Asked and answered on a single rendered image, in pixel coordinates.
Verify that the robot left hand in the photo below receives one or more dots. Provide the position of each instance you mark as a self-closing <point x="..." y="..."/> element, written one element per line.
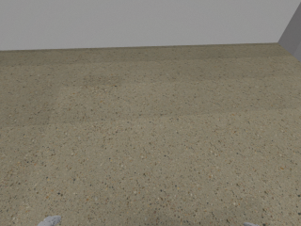
<point x="50" y="221"/>

